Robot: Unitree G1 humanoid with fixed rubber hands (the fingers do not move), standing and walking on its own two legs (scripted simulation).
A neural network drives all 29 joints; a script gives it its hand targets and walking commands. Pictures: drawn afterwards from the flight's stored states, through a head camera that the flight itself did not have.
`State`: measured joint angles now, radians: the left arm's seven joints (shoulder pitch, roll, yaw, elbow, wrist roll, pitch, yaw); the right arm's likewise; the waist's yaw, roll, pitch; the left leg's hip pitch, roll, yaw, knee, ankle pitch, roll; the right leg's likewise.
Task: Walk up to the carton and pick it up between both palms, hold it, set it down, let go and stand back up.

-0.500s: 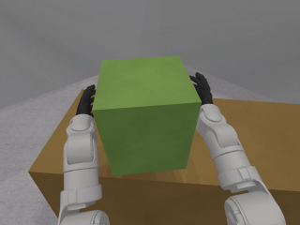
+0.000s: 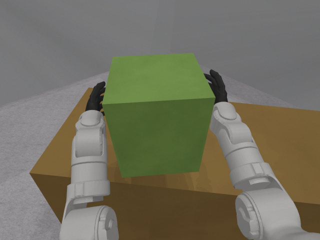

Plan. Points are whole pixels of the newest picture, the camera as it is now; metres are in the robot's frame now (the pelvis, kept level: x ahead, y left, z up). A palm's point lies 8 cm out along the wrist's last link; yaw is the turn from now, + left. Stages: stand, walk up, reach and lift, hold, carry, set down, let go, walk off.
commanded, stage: hold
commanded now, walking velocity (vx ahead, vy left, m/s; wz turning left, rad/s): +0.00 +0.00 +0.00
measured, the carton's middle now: (157, 115) +0.39 +0.01 +0.15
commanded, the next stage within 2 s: none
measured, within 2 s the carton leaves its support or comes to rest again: neither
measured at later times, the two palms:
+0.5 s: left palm (91, 117) +0.35 +0.17 +0.18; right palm (216, 108) +0.36 -0.13 +0.20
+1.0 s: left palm (94, 114) +0.36 +0.17 +0.18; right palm (217, 102) +0.38 -0.13 +0.21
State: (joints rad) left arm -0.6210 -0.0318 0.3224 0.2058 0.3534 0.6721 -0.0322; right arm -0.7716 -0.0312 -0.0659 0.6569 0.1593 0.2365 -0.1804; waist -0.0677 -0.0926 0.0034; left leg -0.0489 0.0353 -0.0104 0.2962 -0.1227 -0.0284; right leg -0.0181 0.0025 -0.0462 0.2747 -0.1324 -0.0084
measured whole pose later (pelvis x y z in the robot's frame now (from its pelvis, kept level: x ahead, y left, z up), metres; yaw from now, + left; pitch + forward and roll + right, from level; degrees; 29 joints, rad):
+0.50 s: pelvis +0.02 +0.01 +0.00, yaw +0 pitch -11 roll -1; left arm -0.46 -0.06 0.29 -0.02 0.36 0.73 -0.07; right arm -0.63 -0.04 0.04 0.44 0.25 0.30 -0.23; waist -0.11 -0.07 0.05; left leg 0.04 0.02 -0.01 0.35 -0.18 -0.01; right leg 0.10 -0.01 -0.05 0.26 -0.16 0.01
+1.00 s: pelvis +0.00 +0.00 +0.00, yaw +0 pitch -7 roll +0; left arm -0.64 -0.03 0.33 0.22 0.36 0.68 -0.04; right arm -0.79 -0.03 -0.08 0.68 0.14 0.22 -0.17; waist -0.06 -0.10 0.01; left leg -0.05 0.03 -0.01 0.29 -0.11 -0.03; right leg -0.02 0.00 -0.05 0.28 -0.13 -0.01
